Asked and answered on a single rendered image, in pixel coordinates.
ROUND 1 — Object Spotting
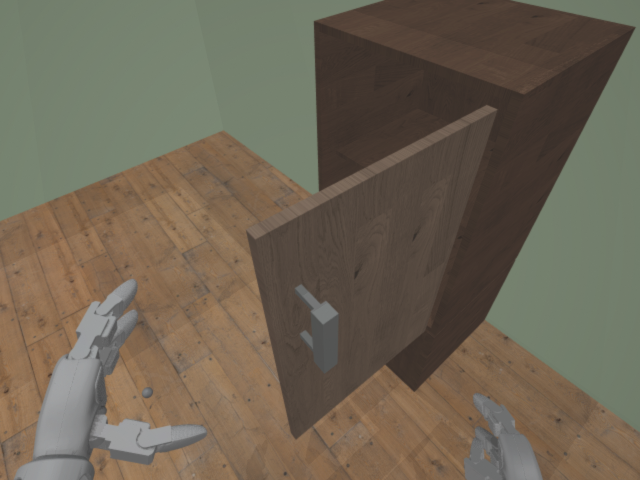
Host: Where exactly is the robot right hand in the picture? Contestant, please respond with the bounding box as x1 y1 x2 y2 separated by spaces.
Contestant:
464 393 543 480

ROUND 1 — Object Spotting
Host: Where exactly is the robot left forearm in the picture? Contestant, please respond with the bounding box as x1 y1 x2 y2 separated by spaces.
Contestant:
14 455 95 480

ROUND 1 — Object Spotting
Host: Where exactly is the cupboard door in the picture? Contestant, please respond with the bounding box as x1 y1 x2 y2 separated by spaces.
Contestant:
246 105 498 439

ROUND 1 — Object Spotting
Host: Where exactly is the robot left hand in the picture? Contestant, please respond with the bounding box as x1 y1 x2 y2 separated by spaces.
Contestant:
33 279 207 465

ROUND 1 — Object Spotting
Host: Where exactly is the handle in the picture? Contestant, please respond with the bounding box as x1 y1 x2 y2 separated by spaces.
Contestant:
295 284 339 374

